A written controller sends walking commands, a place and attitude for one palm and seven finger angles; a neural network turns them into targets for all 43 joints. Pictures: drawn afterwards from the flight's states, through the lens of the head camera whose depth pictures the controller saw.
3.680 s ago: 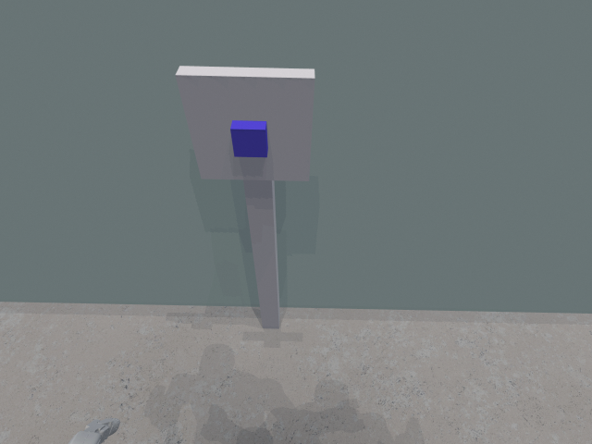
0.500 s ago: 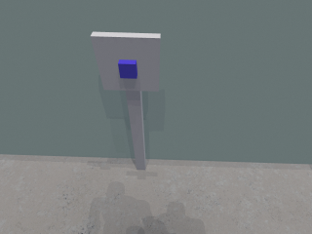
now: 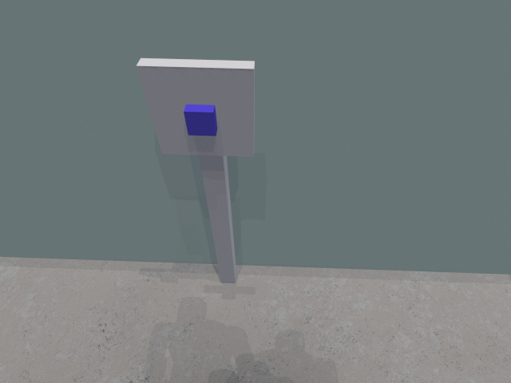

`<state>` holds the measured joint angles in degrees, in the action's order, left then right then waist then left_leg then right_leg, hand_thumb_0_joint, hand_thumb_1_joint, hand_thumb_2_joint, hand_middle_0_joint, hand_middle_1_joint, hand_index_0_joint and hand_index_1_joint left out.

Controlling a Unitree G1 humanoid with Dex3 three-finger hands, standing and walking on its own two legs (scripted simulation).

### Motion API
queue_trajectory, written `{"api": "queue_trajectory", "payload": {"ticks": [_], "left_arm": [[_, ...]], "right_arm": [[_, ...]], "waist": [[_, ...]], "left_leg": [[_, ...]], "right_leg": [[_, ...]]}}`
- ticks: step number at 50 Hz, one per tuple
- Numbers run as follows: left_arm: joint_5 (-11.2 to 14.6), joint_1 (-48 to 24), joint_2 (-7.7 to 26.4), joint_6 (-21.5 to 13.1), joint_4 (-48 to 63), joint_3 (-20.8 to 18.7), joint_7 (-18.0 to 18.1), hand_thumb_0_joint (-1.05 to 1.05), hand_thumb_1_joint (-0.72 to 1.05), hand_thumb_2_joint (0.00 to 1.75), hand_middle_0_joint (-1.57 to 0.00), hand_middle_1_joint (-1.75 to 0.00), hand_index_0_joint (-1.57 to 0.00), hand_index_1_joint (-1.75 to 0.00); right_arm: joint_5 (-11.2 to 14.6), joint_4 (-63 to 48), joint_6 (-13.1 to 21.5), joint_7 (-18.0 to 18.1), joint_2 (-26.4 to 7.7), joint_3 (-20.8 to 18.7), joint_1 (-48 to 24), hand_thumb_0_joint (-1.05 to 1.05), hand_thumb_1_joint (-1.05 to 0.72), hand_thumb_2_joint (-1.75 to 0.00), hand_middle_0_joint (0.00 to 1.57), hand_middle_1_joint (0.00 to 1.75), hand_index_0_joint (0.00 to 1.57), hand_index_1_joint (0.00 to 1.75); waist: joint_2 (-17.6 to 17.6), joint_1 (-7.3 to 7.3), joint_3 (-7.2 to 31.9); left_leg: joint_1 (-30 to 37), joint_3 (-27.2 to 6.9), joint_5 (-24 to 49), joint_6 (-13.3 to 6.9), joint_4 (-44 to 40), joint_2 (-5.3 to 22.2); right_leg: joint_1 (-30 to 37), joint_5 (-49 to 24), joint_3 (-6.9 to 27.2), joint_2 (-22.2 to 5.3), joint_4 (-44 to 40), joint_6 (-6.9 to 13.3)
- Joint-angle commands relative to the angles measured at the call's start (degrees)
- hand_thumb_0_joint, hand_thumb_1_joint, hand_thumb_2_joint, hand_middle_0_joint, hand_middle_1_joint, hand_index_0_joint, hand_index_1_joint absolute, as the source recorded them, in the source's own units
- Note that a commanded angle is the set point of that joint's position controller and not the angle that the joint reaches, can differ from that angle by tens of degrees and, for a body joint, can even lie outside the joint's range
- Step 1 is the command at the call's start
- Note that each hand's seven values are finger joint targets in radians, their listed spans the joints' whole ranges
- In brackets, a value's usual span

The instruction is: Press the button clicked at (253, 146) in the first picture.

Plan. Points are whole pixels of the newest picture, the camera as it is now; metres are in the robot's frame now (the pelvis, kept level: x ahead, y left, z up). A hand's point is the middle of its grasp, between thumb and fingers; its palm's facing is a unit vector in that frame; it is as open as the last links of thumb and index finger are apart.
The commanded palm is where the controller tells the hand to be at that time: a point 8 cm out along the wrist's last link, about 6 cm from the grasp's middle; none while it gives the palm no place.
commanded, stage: shuffle to correct the standing spot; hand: left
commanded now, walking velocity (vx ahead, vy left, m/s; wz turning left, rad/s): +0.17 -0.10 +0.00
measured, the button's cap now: (201, 119) +0.58 +0.15 +0.09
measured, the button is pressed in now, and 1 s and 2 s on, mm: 0 0 0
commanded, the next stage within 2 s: come to a stop and stand still in 0.32 s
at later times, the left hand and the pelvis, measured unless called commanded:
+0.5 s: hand out of the picture +0.11 +0.15 -0.18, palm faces +0.00 -0.98 -0.19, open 7.4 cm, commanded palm none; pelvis +0.08 -0.04 -0.01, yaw +0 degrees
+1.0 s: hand out of the picture +0.10 +0.14 -0.19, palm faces +0.13 -0.97 -0.21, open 7.3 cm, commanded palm none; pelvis +0.08 -0.05 -0.01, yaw +3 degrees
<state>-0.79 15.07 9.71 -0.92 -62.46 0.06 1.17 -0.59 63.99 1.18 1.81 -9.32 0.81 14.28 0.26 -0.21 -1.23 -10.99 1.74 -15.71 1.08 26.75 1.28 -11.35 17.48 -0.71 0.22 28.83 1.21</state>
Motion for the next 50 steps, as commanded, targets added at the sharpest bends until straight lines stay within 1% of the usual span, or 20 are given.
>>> {"api": "queue_trajectory", "payload": {"ticks": [1, 6, 12, 14, 15, 16, 18, 21, 23, 25, 26, 27, 28, 29, 31, 34, 42, 47, 48, 50], "left_arm": [[-0.25, 4.74, 5.9, -0.34, 0.89, -1.33, 0.29, 0.0, 0.9, 0.9, -0.2, -0.3, -0.2, -0.3], [-0.38, 6.59, 6.24, -0.15, 0.96, -2.09, -0.47, 0.0, 0.9, 0.9, -0.2, -0.3, -0.2, -0.3], [-0.36, 8.88, 5.9, -0.79, 0.45, -2.89, -0.56, 0.0, 0.9, 0.9, -0.2, -0.3, -0.2, -0.3], [-0.51, 6.73, 3.83, -0.97, 1.4, -2.68, -0.75, 0.0, 0.9, 0.9, -0.2, -0.3, -0.2, -0.3], [-0.59, 3.14, 2.64, -1.27, 3.09, -2.38, -0.78, 0.0, 0.9, 0.9, -0.2, -0.3, -0.2, -0.3], [-0.77, -1.18, 3.46, -1.39, 4.99, -2.55, -0.71, 0.0, 0.9, 0.9, -0.2, -0.3, -0.2, -0.3], [-0.73, -4.4, 3.52, -1.41, 6.41, -3.32, -1.26, 0.0, 0.9, 0.9, -0.2, -0.3, -0.2, -0.3], [-0.14, -2.03, 1.22, -0.73, 6.5, -3.49, -2.65, 0.0, 0.9, 0.9, -0.2, -0.3, -0.2, -0.3], [-0.06, 3.32, 0.11, -0.7, 4.72, -3.38, -2.84, 0.0, 0.9, 0.9, -0.2, -0.3, -0.2, -0.3], [-0.23, 14.01, 3.82, -1.77, 0.87, -4.01, -1.73, 0.0, 0.9, 0.9, -0.2, -0.3, -0.2, -0.3], [-0.44, 16.63, 8.31, -2.43, 0.09, -4.94, -0.43, 0.0, 0.9, 0.9, -0.2, -0.3, -0.2, -0.3], [0.09, 17.01, 11.58, -2.54, 0.59, -5.06, 0.04, 0.0, 0.9, 0.9, -0.2, -0.3, -0.2, -0.3], [0.1, 13.09, 12.63, -2.44, 1.84, -4.54, 0.24, 0.0, 0.9, 0.9, -0.2, -0.3, -0.2, -0.3], [-0.41, 7.98, 13.32, -2.37, 3.21, -4.88, 0.49, 0.0, 0.9, 0.9, -0.2, -0.3, -0.2, -0.3], [-0.59, 2.33, 8.51, -1.17, 4.67, -3.73, 1.4, 0.0, 0.9, 0.9, -0.2, -0.3, -0.2, -0.3], [-0.54, 1.65, 8.68, -0.35, 5.72, -3.82, 1.62, 0.0, 0.9, 0.9, -0.2, -0.3, -0.2, -0.3], [-1.15, -0.25, 10.83, 0.51, 8.47, -4.96, 1.67, 0.0, 0.9, 0.9, -0.2, -0.3, -0.2, -0.3], [-0.82, -0.63, 10.35, 0.9, 8.31, -4.49, 1.2, 0.0, 0.9, 0.9, -0.2, -0.3, -0.2, -0.3], [-0.5, -0.89, 9.15, 1.17, 8.12, -4.13, 1.03, 0.0, 0.9, 0.9, -0.2, -0.3, -0.2, -0.3], [0.06, 0.76, 3.11, 1.67, 8.62, -2.72, 0.49, 0.0, 0.9, 0.9, -0.2, -0.3, -0.2, -0.3]], "right_arm": [[-0.55, -1.33, 0.37, -0.12, -5.39, -1.41, 3.86, 0.0, -0.9, -0.9, 0.2, 0.3, 0.2, 0.3], [-0.96, -2.28, 0.25, -0.52, -4.55, -1.7, 3.76, 0.0, -0.9, -0.9, 0.2, 0.3, 0.2, 0.3], [-0.78, -1.81, 1.6, -0.04, -4.1, -1.77, 6.97, 0.0, -0.9, -0.9, 0.2, 0.3, 0.2, 0.3], [-1.22, 0.82, 1.98, 0.57, -7.6, -2.8, 13.38, 0.0, -0.9, -0.9, 0.2, 0.3, 0.2, 0.3], [-1.58, 2.0, 1.98, 1.11, -9.67, -3.53, 17.69, 0.0, -0.9, -0.9, 0.2, 0.3, 0.2, 0.3], [-1.86, 2.82, 1.95, 1.43, -9.75, -3.54, 20.84, 0.0, -0.9, -0.9, 0.2, 0.3, 0.2, 0.3], [-1.99, 2.33, 2.29, 1.72, -8.69, -3.27, 19.41, 0.0, -0.9, -0.9, 0.2, 0.3, 0.2, 0.3], [-2.02, -0.63, 2.41, 1.74, -9.76, -3.89, 10.15, 0.0, -0.9, -0.9, 0.2, 0.3, 0.2, 0.3], [-1.69, -1.99, 1.94, 1.26, -9.91, -3.76, 5.5, 0.0, -0.9, -0.9, 0.2, 0.3, 0.2, 0.3], [-0.28, -1.71, 1.69, 0.63, -8.79, -3.69, 7.16, 0.0, -0.9, -0.9, 0.2, 0.3, 0.2, 0.3], [0.0, -1.93, 1.72, 0.19, -5.03, -2.89, 9.53, 0.0, -0.9, -0.9, 0.2, 0.3, 0.2, 0.3], [0.61, -3.24, 1.45, 0.55, -2.68, -2.6, 10.08, 0.0, -0.9, -0.9, 0.2, 0.3, 0.2, 0.3], [0.84, -3.16, 0.78, 1.05, -3.87, -2.94, 9.97, 0.0, -0.9, -0.9, 0.2, 0.3, 0.2, 0.3], [0.95, -3.57, 0.56, 1.02, -3.98, -3.63, 7.04, 0.0, -0.9, -0.9, 0.2, 0.3, 0.2, 0.3], [0.71, -2.78, -0.88, 0.84, -1.27, -3.25, 6.17, 0.0, -0.9, -0.9, 0.2, 0.3, 0.2, 0.3], [0.26, -2.91, -2.67, 0.06, -0.99, -3.3, 5.45, 0.0, -0.9, -0.9, 0.2, 0.3, 0.2, 0.3], [-0.27, -8.45, -3.42, -1.3, -3.23, -4.11, -0.9, 0.0, -0.9, -0.9, 0.2, 0.3, 0.2, 0.3], [-0.12, -8.42, -1.78, -1.31, -2.35, -3.47, 2.06, 0.0, -0.9, -0.9, 0.2, 0.3, 0.2, 0.3], [-0.07, -7.41, -1.25, -1.17, -3.23, -3.32, 4.59, 0.0, -0.9, -0.9, 0.2, 0.3, 0.2, 0.3], [-1.05, -8.67, -0.77, -0.67, -9.21, -3.99, 3.78, 0.0, -0.9, -0.9, 0.2, 0.3, 0.2, 0.3]], "waist": [[1.45, -0.23, -1.42], [2.96, -0.44, -6.75], [0.73, 0.86, -3.57], [-10.68, 3.32, -1.83], [-16.86, 5.25, -3.26], [-16.3, 6.79, -5.18], [-9.84, 6.12, -7.3], [-9.59, 1.74, -6.93], [-10.58, -1.63, -4.01], [-2.71, -5.39, 3.66], [10.17, -5.83, 7.99], [18.49, -4.87, 11.43], [11.82, -3.43, 10.77], [11.09, -2.89, 4.59], [9.57, -1.16, -0.42], [7.29, -0.67, 1.19], [6.65, -1.17, 2.87], [6.42, 0.49, 4.06], [3.41, 1.55, 4.26], [-16.19, 0.75, 0.7]], "left_leg": [[-1.35, -2.8, 0.74, -3.14, -2.51, 4.01], [-7.06, -2.01, -7.2, -3.54, 0.87, 2.86], [-3.76, -0.61, 3.76, -4.15, 5.27, 3.73], [6.93, -11.56, 15.76, -8.24, -0.77, 11.9], [13.71, -20.2, 27.98, -12.62, -4.32, 18.05], [18.29, -24.09, 40.64, -15.82, -4.59, 21.85], [14.08, -21.04, 42.54, -15.97, -4.27, 23.04], [4.52, -13.2, 26.88, -11.69, -6.61, 19.1], [-2.36, -4.96, 23.13, -7.46, -3.14, 12.79], [-4.72, -0.3, 20.51, -3.58, 9.2, 6.39], [-12.27, 1.73, 3.36, -1.52, 19.45, 2.96], [-11.94, 0.26, -19.75, -0.84, 30.11, -0.26], [-9.76, -4.12, -22.44, -1.04, 32.34, 1.22], [-12.27, -3.3, -21.46, -1.19, 34.26, 1.7], [-13.86, -2.81, -17.93, -0.27, 35.36, 2.42], [-12.55, -0.89, -12.97, 0.63, 33.13, 0.79], [-12.83, -1.16, -8.64, 1.01, 25.59, 0.64], [1.75, 2.02, -0.55, -0.2, 3.37, -1.04], [6.78, 1.61, 1.99, -0.46, -2.65, -0.01], [1.38, -17.83, -1.43, -6.88, -14.1, 15.28]], "right_leg": [[-0.87, -0.42, 5.16, -5.08, -5.11, 2.0], [-3.41, 11.64, 7.97, -5.49, -7.64, 3.95], [-2.21, -5.03, 6.29, -5.42, -0.95, 5.4], [-11.62, -4.29, -2.17, -0.19, 13.78, 3.03], [-22.16, 8.9, -5.15, 1.77, 22.53, 1.93], [-30.24, 17.98, -2.45, 0.7, 30.13, 2.05], [-31.33, 16.96, 0.61, -3.5, 33.97, 2.25], [-21.87, 13.13, -0.83, -4.94, 24.24, 1.8], [-7.39, 2.5, -6.01, -1.77, 11.06, 1.03], [9.04, -13.24, -5.31, -1.78, 0.98, -0.15], [17.68, -28.75, 6.07, -12.63, -0.48, 2.21], [15.48, -52.37, 19.28, -24.57, -4.1, 8.08], [11.66, -57.34, 17.31, -25.19, -3.5, 12.29], [6.66, -61.03, 15.04, -23.96, -2.39, 13.11], [0.63, -55.68, 10.79, -22.1, -3.33, 12.14], [-1.16, -48.24, 6.18, -19.69, -5.54, 9.74], [-1.62, -25.93, 8.22, -20.88, -9.73, 11.29], [-7.49, -6.38, 6.37, -15.68, -8.66, 7.39], [-9.79, -0.89, 4.09, -12.81, -5.98, 5.04], [-14.45, 10.06, -3.97, -3.17, 5.19, -0.77]]}}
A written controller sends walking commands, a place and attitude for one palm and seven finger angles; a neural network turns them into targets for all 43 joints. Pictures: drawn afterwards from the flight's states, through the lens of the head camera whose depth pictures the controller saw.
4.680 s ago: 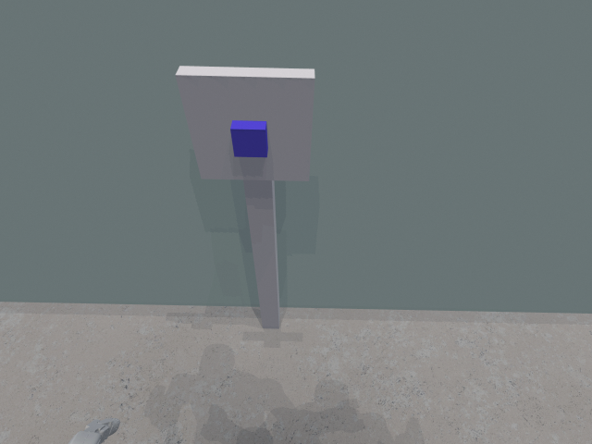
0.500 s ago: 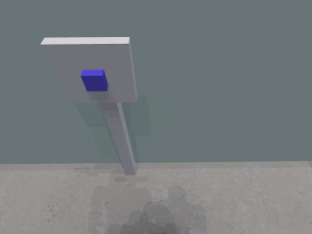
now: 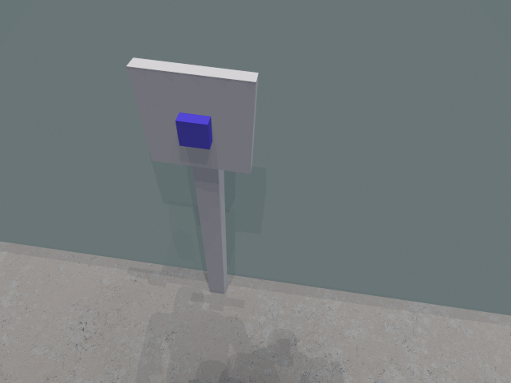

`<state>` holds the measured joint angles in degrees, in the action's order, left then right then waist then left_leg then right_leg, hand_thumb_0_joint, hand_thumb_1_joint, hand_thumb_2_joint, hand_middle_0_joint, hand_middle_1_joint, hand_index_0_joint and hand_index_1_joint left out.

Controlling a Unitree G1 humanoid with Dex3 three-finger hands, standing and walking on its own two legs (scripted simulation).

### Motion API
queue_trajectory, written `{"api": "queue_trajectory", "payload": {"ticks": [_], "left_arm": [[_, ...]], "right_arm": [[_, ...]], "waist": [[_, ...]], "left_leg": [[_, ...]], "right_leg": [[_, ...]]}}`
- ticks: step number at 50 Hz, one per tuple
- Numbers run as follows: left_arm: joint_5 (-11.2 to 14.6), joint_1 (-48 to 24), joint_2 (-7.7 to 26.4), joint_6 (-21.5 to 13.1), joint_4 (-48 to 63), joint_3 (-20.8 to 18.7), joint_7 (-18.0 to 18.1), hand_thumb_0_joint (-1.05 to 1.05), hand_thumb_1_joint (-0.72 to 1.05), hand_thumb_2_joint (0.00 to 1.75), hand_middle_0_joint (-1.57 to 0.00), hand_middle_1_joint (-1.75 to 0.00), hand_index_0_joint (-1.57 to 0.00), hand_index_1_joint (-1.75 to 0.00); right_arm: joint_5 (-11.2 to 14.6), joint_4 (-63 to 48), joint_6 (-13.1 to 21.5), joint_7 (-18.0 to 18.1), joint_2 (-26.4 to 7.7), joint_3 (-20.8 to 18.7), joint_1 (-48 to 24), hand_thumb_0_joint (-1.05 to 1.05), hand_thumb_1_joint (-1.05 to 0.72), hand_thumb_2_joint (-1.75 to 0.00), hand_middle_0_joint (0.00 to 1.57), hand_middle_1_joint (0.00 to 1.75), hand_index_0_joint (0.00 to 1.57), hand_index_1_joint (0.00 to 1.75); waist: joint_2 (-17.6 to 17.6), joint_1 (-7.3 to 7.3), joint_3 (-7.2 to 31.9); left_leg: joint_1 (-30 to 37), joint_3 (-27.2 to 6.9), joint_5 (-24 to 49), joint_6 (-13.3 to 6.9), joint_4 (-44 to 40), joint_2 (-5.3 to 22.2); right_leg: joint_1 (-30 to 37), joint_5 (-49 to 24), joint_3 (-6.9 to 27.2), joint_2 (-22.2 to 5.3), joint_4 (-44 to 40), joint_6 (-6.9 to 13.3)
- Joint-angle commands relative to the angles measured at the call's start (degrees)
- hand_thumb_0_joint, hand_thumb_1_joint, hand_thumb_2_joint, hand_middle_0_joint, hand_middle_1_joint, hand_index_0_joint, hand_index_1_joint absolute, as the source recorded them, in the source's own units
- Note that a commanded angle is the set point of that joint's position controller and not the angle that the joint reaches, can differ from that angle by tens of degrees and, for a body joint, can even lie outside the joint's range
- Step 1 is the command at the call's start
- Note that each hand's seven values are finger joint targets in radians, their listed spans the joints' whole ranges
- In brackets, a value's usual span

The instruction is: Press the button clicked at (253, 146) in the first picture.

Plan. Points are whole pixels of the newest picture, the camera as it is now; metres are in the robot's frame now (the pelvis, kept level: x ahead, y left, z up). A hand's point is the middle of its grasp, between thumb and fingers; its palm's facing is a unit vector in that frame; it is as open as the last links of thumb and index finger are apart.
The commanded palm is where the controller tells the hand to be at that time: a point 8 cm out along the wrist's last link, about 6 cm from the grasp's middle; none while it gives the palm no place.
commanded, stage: come to a stop and stand still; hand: left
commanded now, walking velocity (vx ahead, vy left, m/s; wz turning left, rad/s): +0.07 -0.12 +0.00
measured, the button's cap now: (195, 130) +0.51 +0.17 +0.10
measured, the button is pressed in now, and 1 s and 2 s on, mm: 0 0 0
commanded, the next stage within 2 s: look again from close up in 1.04 s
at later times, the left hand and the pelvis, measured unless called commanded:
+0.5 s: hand out of the picture -0.01 +0.15 -0.16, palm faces -0.02 -0.98 -0.19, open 7.4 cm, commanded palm none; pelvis +0.00 -0.01 +0.00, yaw -1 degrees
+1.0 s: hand out of the picture +0.02 +0.14 -0.17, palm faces +0.01 -0.98 -0.20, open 7.3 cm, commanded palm none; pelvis +0.01 -0.04 +0.01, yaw -1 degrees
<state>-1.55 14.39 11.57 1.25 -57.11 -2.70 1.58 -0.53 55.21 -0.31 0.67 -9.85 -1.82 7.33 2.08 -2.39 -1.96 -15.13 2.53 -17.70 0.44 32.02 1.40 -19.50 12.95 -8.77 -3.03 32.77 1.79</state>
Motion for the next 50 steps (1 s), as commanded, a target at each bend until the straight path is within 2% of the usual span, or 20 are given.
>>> {"api": "queue_trajectory", "payload": {"ticks": [1, 4, 6, 8, 11, 13, 15, 16, 17, 18, 19, 20, 21, 23, 24, 25, 27, 32, 47, 50], "left_arm": [[0.46, 0.67, 1.63, -0.66, 3.29, 0.25, -0.08, 0.0, 0.9, 0.9, -0.2, -0.3, -0.2, -0.3], [-0.13, 3.69, 0.6, -0.33, -0.32, 0.46, -0.89, 0.0, 0.9, 0.9, -0.2, -0.3, -0.2, -0.3], [-0.27, 5.13, 0.07, -0.56, -1.53, 0.57, -1.21, 0.0, 0.9, 0.9, -0.2, -0.3, -0.2, -0.3], [-0.09, 4.95, -0.5, -0.96, -1.72, 0.95, -1.22, 0.0, 0.9, 0.9, -0.2, -0.3, -0.2, -0.3], [0.27, 4.45, -0.88, -1.36, -2.4, 1.28, -0.96, 0.0, 0.9, 0.9, -0.2, -0.3, -0.2, -0.3], [0.45, 7.98, -0.61, -1.82, -3.76, 1.2, -0.8, 0.0, 0.9, 0.9, -0.2, -0.3, -0.2, -0.3], [0.43, 10.35, 1.6, -2.55, -5.43, 1.17, -0.31, 0.0, 0.9, 0.9, -0.2, -0.3, -0.2, -0.3], [0.63, 10.21, 2.41, -2.83, -5.75, 1.36, -0.12, 0.0, 0.9, 0.9, -0.2, -0.3, -0.2, -0.3], [-0.58, 11.15, 3.21, -2.55, -6.04, 2.05, 2.31, 0.0, 0.9, 0.9, -0.2, -0.3, -0.2, -0.3], [0.29, 6.65, 3.99, -2.94, -3.49, 2.04, 1.97, 0.0, 0.9, 0.9, -0.2, -0.3, -0.2, -0.3], [0.43, 5.1, 3.21, -3.13, -2.17, 2.07, 1.54, 0.0, 0.9, 0.9, -0.2, -0.3, -0.2, -0.3], [0.46, 5.31, 3.26, -3.49, -1.76, 1.91, 1.47, 0.0, 0.9, 0.9, -0.2, -0.3, -0.2, -0.3], [0.48, 5.35, 3.35, -3.89, -1.86, 1.75, 1.34, 0.0, 0.9, 0.9, -0.2, -0.3, -0.2, -0.3], [0.69, 6.59, 2.56, -4.14, -2.2, 1.83, 1.13, 0.0, 0.9, 0.9, -0.2, -0.3, -0.2, -0.3], [0.79, 6.71, 2.21, -4.27, -2.55, 2.01, 1.08, 0.0, 0.9, 0.9, -0.2, -0.3, -0.2, -0.3], [0.9, 6.69, 1.99, -4.25, -2.78, 2.15, 1.04, 0.0, 0.9, 0.9, -0.2, -0.3, -0.2, -0.3], [0.97, 6.25, 1.72, -4.04, -3.02, 2.35, 1.03, 0.0, 0.9, 0.9, -0.2, -0.3, -0.2, -0.3], [1.12, 6.49, 2.65, -3.71, -3.28, 2.33, 1.09, 0.0, 0.9, 0.9, -0.2, -0.3, -0.2, -0.3], [1.03, 6.96, 4.45, -3.41, -3.78, 1.61, 1.17, 0.0, 0.9, 0.9, -0.2, -0.3, -0.2, -0.3], [1.06, 7.18, 4.38, -3.22, -4.27, 1.74, 1.04, 0.0, 0.9, 0.9, -0.2, -0.3, -0.2, -0.3]], "right_arm": [[-1.29, -1.05, 0.49, 0.61, -8.64, -1.14, 7.62, 0.0, -0.9, -0.9, 0.2, 0.3, 0.2, 0.3], [-1.27, -0.84, 1.05, 1.31, -6.29, -0.03, 3.06, 0.0, -0.9, -0.9, 0.2, 0.3, 0.2, 0.3], [-1.14, -0.08, 1.25, 1.39, -5.79, -0.21, 4.21, 0.0, -0.9, -0.9, 0.2, 0.3, 0.2, 0.3], [-1.22, 0.55, 1.41, 1.44, -6.52, -0.47, 6.68, 0.0, -0.9, -0.9, 0.2, 0.3, 0.2, 0.3], [-1.18, 2.36, 1.37, 1.62, -6.56, -0.55, 8.88, 0.0, -0.9, -0.9, 0.2, 0.3, 0.2, 0.3], [-0.77, 3.16, 1.32, 1.79, -6.7, -0.5, 9.48, 0.0, -0.9, -0.9, 0.2, 0.3, 0.2, 0.3], [0.0, 3.77, 1.74, 1.65, -4.37, 0.07, 9.51, 0.0, -0.9, -0.9, 0.2, 0.3, 0.2, 0.3], [0.06, 3.92, 1.83, 1.42, -3.02, 0.51, 9.44, 0.0, -0.9, -0.9, 0.2, 0.3, 0.2, 0.3], [0.45, 0.84, 2.07, 1.01, -6.32, 0.2, 5.34, 0.0, -0.9, -0.9, 0.2, 0.3, 0.2, 0.3], [0.0, 1.16, 1.19, 0.47, -3.63, 0.35, 9.27, 0.0, -0.9, -0.9, 0.2, 0.3, 0.2, 0.3], [-0.47, 1.85, 0.88, 0.2, -4.44, 0.26, 9.43, 0.0, -0.9, -0.9, 0.2, 0.3, 0.2, 0.3], [-0.64, 2.01, 1.01, -0.03, -4.23, 0.41, 11.36, 0.0, -0.9, -0.9, 0.2, 0.3, 0.2, 0.3], [-0.89, 2.41, 1.31, -0.14, -3.94, 0.66, 12.87, 0.0, -0.9, -0.9, 0.2, 0.3, 0.2, 0.3], [-0.61, 2.38, 1.9, 0.16, -3.56, 1.08, 12.83, 0.0, -0.9, -0.9, 0.2, 0.3, 0.2, 0.3], [-0.51, 2.4, 2.03, 0.36, -3.48, 1.23, 12.81, 0.0, -0.9, -0.9, 0.2, 0.3, 0.2, 0.3], [-0.45, 2.55, 2.04, 0.48, -3.42, 1.34, 12.81, 0.0, -0.9, -0.9, 0.2, 0.3, 0.2, 0.3], [-0.49, 3.21, 1.88, 0.55, -3.25, 1.61, 13.02, 0.0, -0.9, -0.9, 0.2, 0.3, 0.2, 0.3], [-0.47, 5.01, 1.59, 0.71, -2.85, 2.0, 13.4, 0.0, -0.9, -0.9, 0.2, 0.3, 0.2, 0.3], [-0.18, 6.87, 1.35, 1.4, -3.13, 2.04, 11.42, 0.0, -0.9, -0.9, 0.2, 0.3, 0.2, 0.3], [-0.13, 6.92, 1.13, 1.52, -3.07, 1.97, 10.57, 0.0, -0.9, -0.9, 0.2, 0.3, 0.2, 0.3]], "waist": [[-14.72, 2.35, -1.39], [-12.19, 0.46, -2.56], [-9.1, 0.55, -3.07], [-7.6, 1.92, -1.64], [-8.3, 2.81, -1.53], [-5.92, 1.58, 1.0], [1.79, 1.64, 2.55], [3.37, 2.06, 2.22], [0.34, 1.41, -2.21], [-0.15, 4.82, 1.1], [-2.77, 4.53, -2.76], [-3.69, 5.17, -1.51], [-7.59, 4.91, 0.67], [-5.26, 3.96, 2.25], [-1.88, 3.72, 2.09], [0.6, 3.58, 1.59], [1.67, 3.28, -1.95], [0.84, 2.81, -4.19], [-0.63, 2.28, 0.09], [-1.47, 2.34, -1.31]], "left_leg": [[-0.68, -20.41, -0.48, -9.87, -21.44, 17.77], [-5.41, -14.12, -5.03, -8.94, -22.15, 12.79], [-3.99, -12.5, -4.44, -8.83, -22.08, 11.92], [1.24, -12.28, 0.66, -9.37, -20.56, 12.13], [4.47, -12.05, 8.44, -9.63, -17.71, 12.63], [3.89, -10.3, 13.16, -7.56, -12.31, 10.67], [0.23, -4.27, 12.2, -3.41, -6.87, 5.53], [-0.12, -2.26, 9.2, -2.27, -6.97, 3.68], [2.54, -1.47, 9.69, -0.48, 0.12, 3.5], [2.47, -2.01, -0.33, -1.12, -0.76, 3.29], [0.94, -2.35, -0.66, -1.5, -1.31, 2.77], [0.72, -2.61, 1.59, -1.72, -1.87, 3.26], [1.34, -3.0, 4.9, -1.98, -2.49, 3.54], [1.6, -3.68, 9.42, -2.52, -3.29, 4.24], [1.34, -3.46, 10.28, -2.49, -3.06, 4.17], [1.47, -2.92, 9.81, -2.26, -3.44, 4.01], [0.61, -2.72, 9.52, -2.12, -4.45, 3.68], [1.12, -1.98, 9.54, -1.7, -5.81, 3.56], [4.07, -0.26, 13.66, -0.8, -5.16, 4.01], [4.39, -0.27, 12.0, -0.63, -5.68, 4.01]], "right_leg": [[-4.09, 15.34, 5.82, 0.01, 6.7, -1.46], [0.39, 10.41, 7.99, 0.33, 12.63, -1.14], [-0.53, 9.03, 7.74, 0.72, 13.42, -1.3], [-1.32, 10.84, 7.27, 0.79, 10.34, -1.74], [0.28, 12.01, 7.2, 0.71, 2.28, -1.91], [7.39, 3.76, 7.6, 0.87, -9.21, -1.99], [13.85, -8.53, 13.88, -3.97, -12.51, -0.3], [14.46, -15.71, 14.35, -6.24, -12.43, 0.72], [4.74, -22.16, 16.99, -4.91, -12.06, 0.09], [3.54, 4.39, 15.11, -4.89, -13.77, 1.55], [0.02, 11.59, 15.66, -3.57, -14.11, 2.37], [0.24, 10.61, 15.43, -2.78, -12.99, 2.77], [2.43, 7.25, 13.77, -2.67, -11.13, 2.9], [5.19, 0.67, 13.26, -1.7, -9.03, 2.69], [6.15, -2.34, 13.19, -1.88, -9.08, 2.6], [6.39, -4.09, 13.38, -2.26, -9.31, 2.54], [5.32, -5.06, 13.09, -2.2, -9.62, 2.27], [5.52, -6.95, 13.52, -2.28, -10.59, 1.91], [11.73, -23.83, 13.39, -3.09, -10.35, 0.15], [10.39, -21.61, 13.77, -3.28, -11.41, 0.23]]}}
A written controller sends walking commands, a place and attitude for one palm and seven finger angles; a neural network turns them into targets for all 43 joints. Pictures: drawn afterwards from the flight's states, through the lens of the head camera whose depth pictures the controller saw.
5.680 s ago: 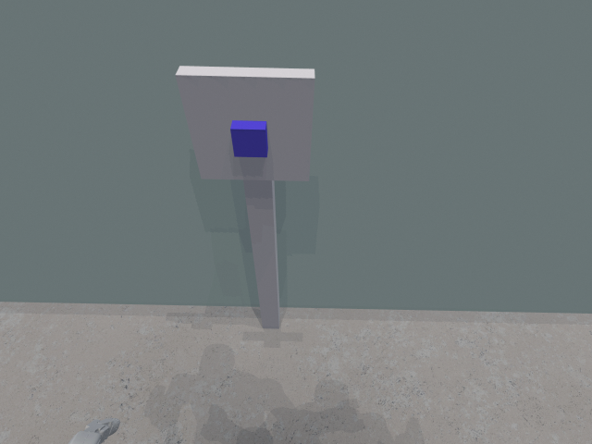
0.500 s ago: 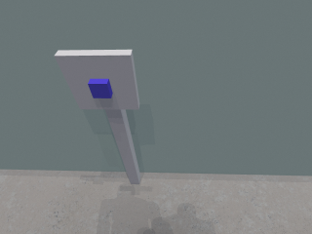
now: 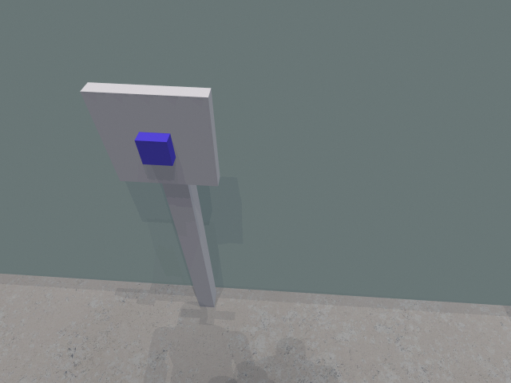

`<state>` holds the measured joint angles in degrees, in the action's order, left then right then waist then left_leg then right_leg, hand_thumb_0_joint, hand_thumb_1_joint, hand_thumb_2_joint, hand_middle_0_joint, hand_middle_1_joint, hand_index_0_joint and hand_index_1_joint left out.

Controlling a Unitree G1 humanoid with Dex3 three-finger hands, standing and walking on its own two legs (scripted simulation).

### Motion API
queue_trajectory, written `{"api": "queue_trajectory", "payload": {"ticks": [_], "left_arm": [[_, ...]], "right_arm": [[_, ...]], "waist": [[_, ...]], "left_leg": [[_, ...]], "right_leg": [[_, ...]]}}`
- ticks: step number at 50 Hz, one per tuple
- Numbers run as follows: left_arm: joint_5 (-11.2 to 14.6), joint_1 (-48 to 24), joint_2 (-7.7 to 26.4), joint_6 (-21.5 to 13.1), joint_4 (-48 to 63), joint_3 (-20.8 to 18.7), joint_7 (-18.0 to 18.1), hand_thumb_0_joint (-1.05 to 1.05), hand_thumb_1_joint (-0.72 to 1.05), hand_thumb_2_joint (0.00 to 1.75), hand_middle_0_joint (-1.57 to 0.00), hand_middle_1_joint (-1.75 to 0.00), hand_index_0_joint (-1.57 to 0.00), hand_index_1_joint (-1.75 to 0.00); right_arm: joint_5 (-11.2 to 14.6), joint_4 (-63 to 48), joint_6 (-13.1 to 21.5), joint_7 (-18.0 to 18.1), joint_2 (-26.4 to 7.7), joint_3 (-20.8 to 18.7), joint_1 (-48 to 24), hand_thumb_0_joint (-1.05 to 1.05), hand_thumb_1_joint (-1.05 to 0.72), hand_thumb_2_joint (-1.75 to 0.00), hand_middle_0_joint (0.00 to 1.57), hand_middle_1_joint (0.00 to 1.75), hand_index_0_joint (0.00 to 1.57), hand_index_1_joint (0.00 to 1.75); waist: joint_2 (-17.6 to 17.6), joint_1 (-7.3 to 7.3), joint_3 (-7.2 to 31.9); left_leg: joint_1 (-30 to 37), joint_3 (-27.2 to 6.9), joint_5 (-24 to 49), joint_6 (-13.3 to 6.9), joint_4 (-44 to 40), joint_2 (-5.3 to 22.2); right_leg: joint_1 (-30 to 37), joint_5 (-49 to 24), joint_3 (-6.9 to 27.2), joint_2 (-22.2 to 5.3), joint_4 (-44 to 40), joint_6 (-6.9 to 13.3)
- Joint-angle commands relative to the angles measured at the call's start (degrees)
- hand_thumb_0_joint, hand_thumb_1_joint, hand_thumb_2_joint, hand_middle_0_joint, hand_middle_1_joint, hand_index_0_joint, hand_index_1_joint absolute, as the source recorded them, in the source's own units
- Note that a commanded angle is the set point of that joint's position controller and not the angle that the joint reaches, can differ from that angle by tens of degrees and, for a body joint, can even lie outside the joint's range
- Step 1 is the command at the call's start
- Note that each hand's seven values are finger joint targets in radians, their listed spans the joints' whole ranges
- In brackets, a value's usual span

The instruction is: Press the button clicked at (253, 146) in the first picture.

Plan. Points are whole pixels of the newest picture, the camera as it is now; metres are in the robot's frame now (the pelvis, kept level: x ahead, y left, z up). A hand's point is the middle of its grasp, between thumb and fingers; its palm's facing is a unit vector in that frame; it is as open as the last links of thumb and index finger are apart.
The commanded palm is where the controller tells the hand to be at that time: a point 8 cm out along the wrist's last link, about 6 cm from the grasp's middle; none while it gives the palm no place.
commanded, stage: come to a stop and stand still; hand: left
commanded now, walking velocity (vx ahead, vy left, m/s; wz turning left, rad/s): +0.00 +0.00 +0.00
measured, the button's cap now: (156, 148) +0.49 +0.22 +0.10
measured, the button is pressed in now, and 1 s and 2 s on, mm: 0 0 0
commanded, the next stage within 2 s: look again from close up in 0.04 s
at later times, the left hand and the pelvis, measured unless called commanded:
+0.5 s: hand out of the picture -0.02 +0.19 -0.17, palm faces +0.03 -0.98 -0.19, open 7.4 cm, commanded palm none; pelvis +0.00 +0.02 +0.00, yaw +0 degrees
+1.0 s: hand (121, 336) +0.18 +0.21 +0.01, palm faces +0.18 -0.98 -0.09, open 6.6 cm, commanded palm +0.09 +0.25 -0.04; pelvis -0.04 +0.03 -0.02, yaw +2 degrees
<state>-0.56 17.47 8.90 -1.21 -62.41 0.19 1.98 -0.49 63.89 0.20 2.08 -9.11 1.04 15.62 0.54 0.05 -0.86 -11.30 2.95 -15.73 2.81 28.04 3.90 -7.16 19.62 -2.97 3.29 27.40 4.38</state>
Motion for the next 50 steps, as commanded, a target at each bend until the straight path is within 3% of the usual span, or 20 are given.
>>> {"api": "queue_trajectory", "payload": {"ticks": [1, 8, 20, 30, 37, 38, 39, 40, 41, 42, 43, 44, 46, 47, 48, 49, 50], "left_arm": [[-0.03, 4.06, 6.94, -0.69, 0.93, -1.15, 0.63, 0.0, 0.9, 0.9, -0.2, -0.3, -0.2, -0.3], [-0.05, 4.38, 6.23, -0.52, 0.28, -0.87, 0.42, 0.0, 0.9, 0.9, -0.2, -0.3, -0.2, -0.3], [-0.1, 4.6, 5.55, -0.42, -0.42, -0.64, 0.22, 0.0, 0.9, 0.9, -0.2, -0.3, -0.2, -0.3], [-0.09, 4.27, 5.5, -0.17, -0.34, -0.6, 0.2, 0.0, 0.9, 0.9, -0.2, -0.3, -0.2, -0.3], [-0.11, 4.59, 5.22, -0.32, -0.33, -0.6, 0.25, 0.0, 0.9, 0.9, -0.2, -0.3, -0.2, -0.3], [-0.89, 9.3, 6.29, -1.92, -1.86, -0.88, 2.53, 0.0, 0.9, 0.9, -0.2, -0.3, -0.2, -0.3], [12.27, -33.15, 18.8, -14.22, 87.98, -4.7, 1.45, 0.0, 0.9, 0.9, -0.23, -0.33, -0.23, -0.33], [7.07, -10.91, 14.52, -10.87, 73.25, -5.53, 3.99, 0.0, 0.9, 0.9, -0.25, -0.36, -0.25, -0.36], [8.25, -9.7, 10.49, -8.28, 68.88, -3.61, 7.21, 0.0, 0.9, 0.9, -0.28, -0.39, -0.28, -0.39], [8.32, 7.54, -2.4, -2.5, 54.71, 2.9, 6.58, 0.0, 0.9, 0.9, -0.31, -0.42, -0.31, -0.42], [10.94, -0.7, -3.12, -3.84, 67.43, 4.96, 4.85, 0.0, 0.9, 0.9, -0.34, -0.45, -0.34, -0.45], [10.81, -0.19, 0.19, -6.26, 68.22, 2.75, 3.87, 0.0, 0.9, 0.9, -0.36, -0.48, -0.36, -0.48], [9.96, 2.78, -1.51, -11.01, 60.75, 2.95, 1.5, 0.0, 0.9, 0.9, -0.42, -0.54, -0.42, -0.54], [9.9, 5.34, -3.08, -13.75, 56.17, 2.53, -0.48, 0.0, 0.9, 0.9, -0.45, -0.57, -0.45, -0.57], [10.87, 11.54, -4.01, -17.05, 52.23, 1.38, -3.2, 0.0, 0.9, 0.9, -0.47, -0.6, -0.47, -0.6], [11.98, 15.73, -3.33, -20.75, 51.39, -0.09, -6.39, 0.0, 0.9, 0.9, -0.5, -0.63, -0.5, -0.63], [13.12, 19.44, -1.89, -24.29, 51.95, -2.12, -9.8, 0.0, 0.9, 0.9, -0.53, -0.66, -0.53, -0.66]], "right_arm": [[-0.17, -1.72, 0.57, 0.11, -3.8, -0.87, 2.29, 0.0, -0.9, -0.9, 0.2, 0.3, 0.2, 0.3], [-0.2, -1.48, 0.8, 0.26, -4.41, -0.9, 1.72, 0.0, -0.9, -0.9, 0.2, 0.3, 0.2, 0.3], [-0.23, -0.96, 1.09, 0.26, -4.84, -0.81, 1.8, 0.0, -0.9, -0.9, 0.2, 0.3, 0.2, 0.3], [-0.26, -0.19, 1.09, 0.09, -4.4, -0.68, 2.67, 0.0, -0.9, -0.9, 0.2, 0.3, 0.2, 0.3], [-0.25, 0.03, 1.06, 0.01, -3.91, -0.87, 3.26, 0.0, -0.9, -0.9, 0.2, 0.3, 0.2, 0.3], [0.39, -4.36, 1.7, -0.47, -5.49, -1.42, -3.74, 0.0, -0.9, -0.9, 0.2, 0.3, 0.2, 0.3], [2.81, -23.88, 10.53, 1.97, -16.08, -2.59, -0.28, 0.0, -0.9, -0.9, 0.2, 0.3, 0.2, 0.3], [1.87, -20.45, 15.42, 3.67, -9.69, -1.17, -4.77, 0.0, -0.9, -0.9, 0.2, 0.3, 0.2, 0.3], [2.19, -17.05, 16.56, 3.98, -10.65, -2.65, -4.59, 0.0, -0.9, -0.9, 0.2, 0.3, 0.2, 0.3], [3.49, -16.7, 16.42, 3.19, -7.99, -2.92, -2.6, 0.0, -0.9, -0.9, 0.2, 0.3, 0.2, 0.3], [4.12, -21.57, 17.09, 3.03, -10.15, -2.87, -4.08, 0.0, -0.9, -0.9, 0.2, 0.3, 0.2, 0.3], [3.8, -22.5, 17.88, 3.38, -11.73, -3.65, -4.73, 0.0, -0.9, -0.9, 0.2, 0.3, 0.2, 0.3], [2.37, -26.03, 18.64, 3.06, -12.32, -4.17, -4.65, 0.0, -0.9, -0.9, 0.2, 0.3, 0.2, 0.3], [1.58, -26.96, 18.4, 2.5, -12.2, -4.59, -4.49, 0.0, -0.9, -0.9, 0.2, 0.3, 0.2, 0.3], [1.27, -28.73, 18.36, 1.88, -11.95, -5.02, -6.12, 0.0, -0.9, -0.9, 0.2, 0.3, 0.2, 0.3], [1.0, -30.37, 18.32, 1.13, -12.04, -5.36, -7.4, 0.0, -0.9, -0.9, 0.2, 0.3, 0.2, 0.3], [0.97, -32.04, 18.07, 0.25, -12.13, -5.78, -8.32, 0.0, -0.9, -0.9, 0.2, 0.3, 0.2, 0.3]], "waist": [[0.55, -0.06, -2.5], [-1.76, -0.11, -2.2], [0.02, -0.38, -2.34], [-0.57, -0.65, -4.25], [0.1, -0.65, -3.71], [0.2, -2.88, -6.4], [-11.34, 5.55, 22.8], [-21.02, -0.7, 23.21], [-16.48, 1.53, 18.15], [-8.84, 1.97, 10.24], [-5.79, 1.99, 5.09], [0.89, 3.42, 4.46], [10.6, 4.63, -0.52], [15.32, 3.4, -0.49], [18.05, 1.0, -1.41], [20.2, -0.94, 0.24], [19.85, -2.39, 2.6]], "left_leg": [[0.61, -0.73, 10.54, -3.09, -1.71, 1.56], [2.35, -1.85, 12.4, -3.49, -3.02, 2.35], [2.29, -2.9, 11.88, -4.1, -4.98, 2.72], [0.74, -3.49, 9.9, -4.41, -6.2, 2.55], [0.82, -3.38, 9.73, -4.27, -5.78, 2.28], [-5.33, -0.4, 9.43, -2.36, 9.09, 1.43], [11.28, -1.65, 17.45, -5.17, -1.67, -3.71], [15.82, -0.39, 26.85, -5.75, -2.8, -2.48], [10.28, -1.46, 23.41, -3.85, -1.47, -0.99], [5.92, -2.45, 20.7, -4.75, -1.24, -0.57], [2.49, -3.61, 16.41, -4.76, -0.48, -1.35], [0.91, -3.54, 11.61, -4.99, 1.17, -1.85], [-6.3, -4.16, 4.84, -5.23, 5.59, -3.48], [-10.74, -4.44, 2.7, -4.48, 7.8, -3.82], [-15.83, -4.24, 0.43, -3.84, 9.83, -4.01], [-19.98, -3.9, -0.9, -3.36, 11.78, -4.26], [-22.56, -3.45, -1.0, -2.85, 13.62, -4.65]], "right_leg": [[-1.83, -27.94, 7.88, -9.18, -6.23, -2.67], [-2.95, -23.08, 7.38, -8.6, -6.52, -2.11], [-3.06, -18.59, 6.92, -8.51, -6.53, -1.59], [-3.99, -13.64, 6.78, -8.45, -6.88, -1.46], [-4.1, -13.84, 6.97, -8.65, -7.0, -1.47], [-5.55, -46.69, 12.8, -13.88, -8.15, -5.61], [1.28, -37.56, 6.77, -8.96, -1.31, -2.73], [-0.15, -24.67, 4.72, -4.85, 1.66, -1.44], [-4.59, -15.37, 1.01, -4.46, 0.65, -2.37], [-8.02, -14.83, -0.31, -4.55, 0.68, -3.09], [-9.36, -14.93, -1.22, -4.91, 0.75, -3.66], [-13.41, -11.43, -1.33, -4.52, -0.03, -4.07], [-22.08, -3.41, -1.65, -3.9, 1.57, -4.84], [-25.5, -0.26, -1.88, -3.57, 3.92, -4.92], [-27.56, 2.23, -1.66, -3.54, 6.22, -4.8], [-27.61, 3.16, -0.76, -3.79, 8.39, -4.72], [-26.19, 1.39, 0.44, -4.08, 10.51, -4.6]]}}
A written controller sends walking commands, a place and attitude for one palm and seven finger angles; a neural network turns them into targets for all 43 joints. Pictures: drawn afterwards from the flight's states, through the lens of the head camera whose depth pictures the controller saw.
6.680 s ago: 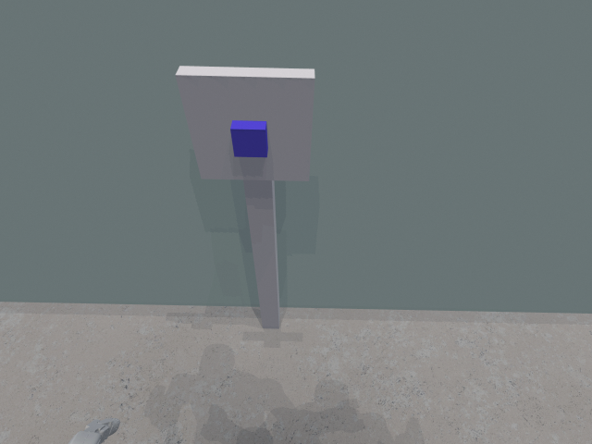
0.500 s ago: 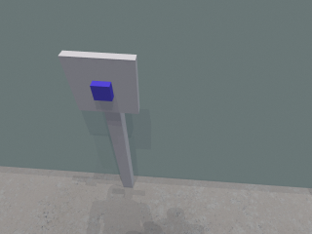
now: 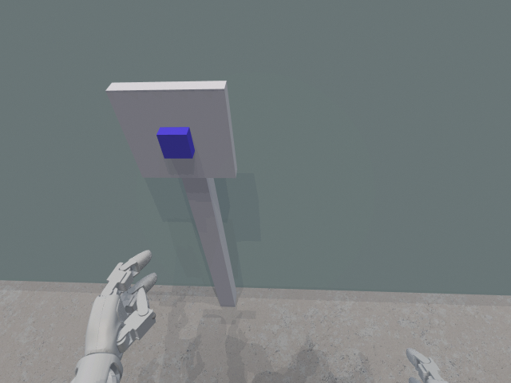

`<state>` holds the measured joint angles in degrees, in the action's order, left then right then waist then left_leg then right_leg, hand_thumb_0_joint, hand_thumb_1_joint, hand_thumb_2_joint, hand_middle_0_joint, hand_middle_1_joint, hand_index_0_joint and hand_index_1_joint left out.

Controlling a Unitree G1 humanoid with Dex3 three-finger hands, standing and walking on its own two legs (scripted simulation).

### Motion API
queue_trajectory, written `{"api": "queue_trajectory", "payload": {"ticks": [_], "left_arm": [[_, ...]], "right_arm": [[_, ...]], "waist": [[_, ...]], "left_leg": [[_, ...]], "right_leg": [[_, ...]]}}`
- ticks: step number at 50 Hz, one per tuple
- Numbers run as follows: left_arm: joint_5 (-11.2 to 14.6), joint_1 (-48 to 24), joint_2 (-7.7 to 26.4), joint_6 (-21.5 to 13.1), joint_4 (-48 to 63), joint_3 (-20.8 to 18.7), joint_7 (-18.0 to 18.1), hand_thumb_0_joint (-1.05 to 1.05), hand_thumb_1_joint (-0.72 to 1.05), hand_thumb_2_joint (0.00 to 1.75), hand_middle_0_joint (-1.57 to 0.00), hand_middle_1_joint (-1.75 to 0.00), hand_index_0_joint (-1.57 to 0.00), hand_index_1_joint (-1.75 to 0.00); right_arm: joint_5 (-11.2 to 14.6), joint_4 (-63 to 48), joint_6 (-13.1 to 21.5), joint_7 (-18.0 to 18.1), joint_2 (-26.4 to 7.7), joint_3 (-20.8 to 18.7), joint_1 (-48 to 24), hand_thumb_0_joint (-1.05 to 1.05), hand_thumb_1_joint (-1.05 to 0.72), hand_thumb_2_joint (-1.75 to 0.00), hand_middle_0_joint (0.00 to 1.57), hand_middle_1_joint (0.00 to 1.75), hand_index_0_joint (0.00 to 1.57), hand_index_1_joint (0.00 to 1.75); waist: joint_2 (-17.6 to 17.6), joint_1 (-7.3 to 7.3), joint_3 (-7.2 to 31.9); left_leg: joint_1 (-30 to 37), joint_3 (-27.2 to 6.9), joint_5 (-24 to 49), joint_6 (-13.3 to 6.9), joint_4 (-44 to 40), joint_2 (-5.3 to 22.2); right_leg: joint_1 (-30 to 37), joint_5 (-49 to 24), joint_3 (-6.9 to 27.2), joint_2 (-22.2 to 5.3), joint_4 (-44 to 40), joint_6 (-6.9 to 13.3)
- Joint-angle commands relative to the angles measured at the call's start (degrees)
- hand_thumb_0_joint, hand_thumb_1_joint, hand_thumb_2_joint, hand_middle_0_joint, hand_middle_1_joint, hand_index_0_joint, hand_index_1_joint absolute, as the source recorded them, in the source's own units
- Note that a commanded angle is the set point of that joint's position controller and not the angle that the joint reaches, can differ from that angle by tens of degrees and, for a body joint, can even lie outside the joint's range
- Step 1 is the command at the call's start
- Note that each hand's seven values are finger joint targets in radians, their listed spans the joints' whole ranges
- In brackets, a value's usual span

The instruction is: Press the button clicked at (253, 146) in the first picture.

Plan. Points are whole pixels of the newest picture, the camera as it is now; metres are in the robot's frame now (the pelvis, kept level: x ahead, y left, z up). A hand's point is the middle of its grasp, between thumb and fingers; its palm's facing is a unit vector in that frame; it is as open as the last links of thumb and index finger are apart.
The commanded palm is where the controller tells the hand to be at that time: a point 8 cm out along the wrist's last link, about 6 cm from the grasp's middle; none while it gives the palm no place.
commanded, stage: raise the hand and make a fist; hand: left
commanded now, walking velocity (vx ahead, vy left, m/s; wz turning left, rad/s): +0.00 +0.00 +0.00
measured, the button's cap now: (176, 142) +0.53 +0.16 +0.11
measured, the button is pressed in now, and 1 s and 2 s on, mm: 0 0 0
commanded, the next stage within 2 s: aim a knuckle at the button in 1.76 s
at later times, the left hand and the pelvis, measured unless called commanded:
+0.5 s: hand (158, 346) +0.18 +0.15 +0.02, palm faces -0.20 -0.98 -0.04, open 3.4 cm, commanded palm +0.15 +0.23 +0.02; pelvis -0.04 +0.00 -0.05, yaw +0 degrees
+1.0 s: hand (103, 314) +0.21 +0.21 +0.07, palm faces +0.01 -1.00 -0.07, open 3.1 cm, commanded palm +0.18 +0.26 +0.08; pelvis -0.01 +0.02 -0.02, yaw +0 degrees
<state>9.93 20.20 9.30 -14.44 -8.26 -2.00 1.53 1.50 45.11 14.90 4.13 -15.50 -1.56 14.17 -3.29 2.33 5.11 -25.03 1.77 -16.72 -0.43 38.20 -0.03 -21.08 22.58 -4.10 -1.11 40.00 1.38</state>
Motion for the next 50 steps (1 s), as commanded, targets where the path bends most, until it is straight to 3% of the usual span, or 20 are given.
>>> {"api": "queue_trajectory", "payload": {"ticks": [1, 3, 6, 9, 11, 12, 14, 16, 19, 22, 24, 26, 28, 30, 34, 36, 41, 43, 46, 50], "left_arm": [[2.96, 20.66, 0.86, -13.77, -3.55, -3.67, -12.97, 0.0, 0.9, 0.9, -0.56, -0.69, -0.56, -0.69], [3.68, 17.2, 5.76, -17.52, -1.12, -7.89, -18.53, 0.0, 0.9, 0.9, -0.61, -0.75, -0.61, -0.75], [2.65, 10.91, 9.84, -15.41, 10.25, -10.46, -17.19, 0.0, 0.9, 0.9, -0.69, -0.84, -0.69, -0.84], [2.93, 0.59, 7.04, -16.3, 24.08, -7.52, -12.38, 0.0, 0.9, 0.9, -0.78, -0.93, -0.78, -0.93], [2.82, -6.15, 7.81, -19.73, 34.25, -6.06, -10.04, 0.0, 0.9, 0.9, -0.83, -0.99, -0.83, -0.99], [2.45, -6.29, 7.52, -21.38, 35.81, -5.11, -9.85, 0.0, 0.9, 0.9, -0.86, -1.02, -0.86, -1.02], [2.28, -7.11, 5.18, -23.03, 34.36, -0.56, -11.29, 0.0, 0.9, 0.9, -0.92, -1.08, -0.92, -1.08], [2.86, -8.5, 4.33, -21.6, 29.99, 2.87, -14.73, 0.0, 0.9, 0.9, -0.97, -1.14, -0.97, -1.14], [2.89, -2.72, 7.91, -13.03, 20.05, 0.32, -18.98, 0.0, 0.9, 0.9, -1.05, -1.23, -1.05, -1.23], [4.08, 3.65, 11.37, -2.2, 18.57, -5.8, -20.33, 0.0, 0.9, 0.9, -1.13, -1.32, -1.13, -1.32], [6.39, 4.73, 12.36, 2.0, 23.16, -10.76, -17.91, 0.0, 0.9, 0.9, -1.19, -1.38, -1.19, -1.38], [8.04, 4.22, 11.75, 2.16, 26.59, -13.57, -13.86, 0.0, 0.9, 0.9, -1.24, -1.44, -1.24, -1.44], [7.8, 2.92, 10.79, -0.9, 30.73, -13.88, -10.34, 0.0, 0.9, 0.9, -1.3, -1.5, -1.3, -1.5], [6.34, 2.39, 10.18, -4.67, 31.21, -12.19, -8.81, 0.0, 0.9, 0.9, -1.3, -1.5, -1.3, -1.5], [3.66, 0.43, 8.19, -9.29, 28.72, -5.0, -12.27, 0.0, 0.9, 0.9, -1.3, -1.5, -1.3, -1.5], [4.31, 0.63, 8.06, -7.86, 26.12, -3.51, -15.35, 0.0, 0.9, 0.9, -1.3, -1.5, -1.3, -1.5], [6.39, -0.26, 15.43, -3.18, 27.82, -13.16, -16.36, 0.0, 0.9, 0.9, -1.3, -1.5, -1.3, -1.5], [7.24, -0.68, 14.29, -2.75, 30.88, -14.31, -14.82, 0.0, 0.9, 0.9, -1.3, -1.5, -1.3, -1.5], [7.36, -2.14, 13.45, -2.41, 31.64, -14.23, -13.2, 0.0, 0.9, 0.9, -1.3, -1.5, -1.3, -1.5], [6.57, -3.58, 11.36, -0.42, 28.44, -10.12, -15.66, 0.0, 0.9, 0.9, -1.3, -1.5, -1.3, -1.5]], "right_arm": [[-0.7, -14.86, 2.72, -3.12, -5.84, -3.83, -7.32, 0.0, -0.9, -0.9, 0.2, 0.3, 0.2, 0.3], [-0.47, -19.08, 1.49, -4.15, -6.2, -4.21, -9.35, 0.0, -0.9, -0.9, 0.2, 0.3, 0.2, 0.3], [-0.36, -24.03, -1.47, -3.75, -5.16, -3.6, -10.16, 0.0, -0.9, -0.9, 0.2, 0.3, 0.2, 0.3], [-0.35, -26.67, -2.28, -3.19, -3.5, -2.89, -8.26, 0.0, -0.9, -0.9, 0.2, 0.3, 0.2, 0.3], [-1.01, -25.99, -2.35, -2.49, -3.34, -2.29, -5.8, 0.0, -0.9, -0.9, 0.2, 0.3, 0.2, 0.3], [-1.12, -25.42, -2.05, -2.03, -3.34, -2.29, -5.14, 0.0, -0.9, -0.9, 0.2, 0.3, 0.2, 0.3], [-1.01, -24.06, -1.03, -1.71, -3.75, -1.27, -4.36, 0.0, -0.9, -0.9, 0.2, 0.3, 0.2, 0.3], [-0.57, -23.08, -0.18, -1.28, -4.75, -0.46, -4.49, 0.0, -0.9, -0.9, 0.2, 0.3, 0.2, 0.3], [0.68, -23.43, -0.35, -0.27, -5.78, -0.29, -4.21, 0.0, -0.9, -0.9, 0.2, 0.3, 0.2, 0.3], [1.72, -26.35, -1.88, 0.24, -5.56, -0.31, -6.47, 0.0, -0.9, -0.9, 0.2, 0.3, 0.2, 0.3], [1.62, -27.36, -2.85, 0.69, -4.08, -0.15, -8.19, 0.0, -0.9, -0.9, 0.2, 0.3, 0.2, 0.3], [1.23, -26.91, -3.13, 0.94, -2.58, 0.28, -8.97, 0.0, -0.9, -0.9, 0.2, 0.3, 0.2, 0.3], [0.87, -25.78, -2.51, 0.61, -2.14, 0.3, -6.82, 0.0, -0.9, -0.9, 0.2, 0.3, 0.2, 0.3], [0.36, -24.57, -1.73, 0.02, -2.35, 0.09, -5.0, 0.0, -0.9, -0.9, 0.2, 0.3, 0.2, 0.3], [0.21, -23.06, 0.52, -0.89, -4.37, 0.12, -3.24, 0.0, -0.9, -0.9, 0.2, 0.3, 0.2, 0.3], [0.8, -23.24, 1.29, -0.67, -5.38, -0.05, -3.07, 0.0, -0.9, -0.9, 0.2, 0.3, 0.2, 0.3], [1.36, -23.3, 1.99, 0.41, -5.71, -0.44, -3.65, 0.0, -0.9, -0.9, 0.2, 0.3, 0.2, 0.3], [1.42, -23.73, 1.77, 0.45, -4.85, -0.15, -4.16, 0.0, -0.9, -0.9, 0.2, 0.3, 0.2, 0.3], [1.04, -23.33, 1.26, 0.01, -4.47, 0.53, -4.28, 0.0, -0.9, -0.9, 0.2, 0.3, 0.2, 0.3], [1.19, -23.11, 1.18, -0.4, -5.2, 0.97, -3.57, 0.0, -0.9, -0.9, 0.2, 0.3, 0.2, 0.3]], "waist": [[18.61, -6.7, -0.82], [11.68, -6.6, 4.02], [-0.19, -7.63, 7.42], [-4.81, -4.16, 9.44], [-4.15, -1.08, 11.72], [-5.01, -0.48, 12.6], [-4.44, 1.85, 9.79], [-1.18, 3.91, 6.22], [4.09, 2.18, 4.74], [4.48, -2.87, 9.28], [4.68, -5.29, 12.22], [6.16, -6.05, 11.07], [2.2, -5.35, 9.66], [2.0, -3.84, 7.16], [-1.59, -0.63, 4.79], [2.13, 0.29, 4.21], [1.23, -3.16, 9.49], [-0.92, -3.81, 9.78], [-0.98, -3.62, 7.41], [-2.87, -1.94, 3.61]], "left_leg": [[-9.32, -1.42, 2.02, 1.08, 5.22, -1.28], [-11.86, 0.24, 3.21, 1.19, 9.26, -2.19], [-11.65, 1.9, 1.5, 0.09, 10.55, -2.16], [-9.04, -0.26, -1.25, -0.95, 11.89, -0.65], [-7.75, -2.2, -0.51, -1.65, 14.16, 0.41], [-6.84, -2.65, -0.13, -1.75, 14.97, 0.69], [-7.88, -3.95, -2.18, -1.83, 15.7, 1.09], [-10.59, -5.0, -5.55, -2.05, 16.36, 1.34], [-14.01, -4.79, -10.07, -1.87, 14.32, 0.83], [-11.91, -3.61, -7.06, -1.85, 10.7, -0.13], [-9.63, -3.06, -3.97, -1.56, 8.9, -0.36], [-8.85, -3.65, -2.04, -1.27, 7.51, 0.1], [-6.28, -3.71, 0.25, -1.04, 6.38, 0.72], [-6.01, -3.85, 0.97, -1.04, 6.29, 0.97], [-4.53, -4.4, -2.06, -1.22, 6.48, 0.95], [-4.85, -4.66, -3.88, -1.54, 6.25, 0.92], [-1.58, -4.71, -1.21, -1.4, 3.52, 0.42], [1.12, -4.56, 1.43, -1.12, 2.35, 0.65], [2.12, -5.14, 4.23, -0.85, 1.24, 0.87], [3.35, -4.97, 3.94, -0.81, 0.48, 0.85]], "right_leg": [[-9.73, -6.26, 2.9, -0.18, 0.31, -0.84], [-8.19, -11.68, 4.15, -1.14, 4.49, -0.34], [-10.35, -5.82, 4.92, -0.45, 6.66, 0.4], [-15.49, -1.4, 4.64, 0.76, 7.2, 0.49], [-18.53, -2.19, 4.19, 1.73, 8.7, 0.25], [-19.7, -1.99, 4.36, 1.95, 8.71, 0.43], [-23.07, 0.58, 3.72, 2.36, 8.67, 0.43], [-24.09, 4.19, 4.4, 2.52, 7.14, 0.02], [-21.14, 10.97, 5.99, 1.91, 2.79, -0.61], [-13.3, 10.14, 6.26, 0.72, 0.71, -0.89], [-8.38, 6.81, 5.5, 0.33, 0.63, -1.03], [-7.26, 4.06, 3.47, 1.18, 1.35, -0.8], [-8.72, -0.24, 1.63, 1.94, 2.41, -0.28], [-11.22, -1.69, 0.9, 2.42, 3.13, -0.26], [-15.23, 0.82, 0.57, 2.44, 3.13, -0.15], [-14.7, 2.12, 1.12, 2.41, 1.52, -0.49], [-8.41, -0.5, 1.17, 2.19, -0.12, -0.35], [-7.08, -3.89, 0.25, 2.31, 0.06, -0.13], [-6.25, -7.09, -0.83, 2.94, 0.07, 0.2], [-7.33, -8.27, -0.7, 2.89, -1.82, -0.06]]}}
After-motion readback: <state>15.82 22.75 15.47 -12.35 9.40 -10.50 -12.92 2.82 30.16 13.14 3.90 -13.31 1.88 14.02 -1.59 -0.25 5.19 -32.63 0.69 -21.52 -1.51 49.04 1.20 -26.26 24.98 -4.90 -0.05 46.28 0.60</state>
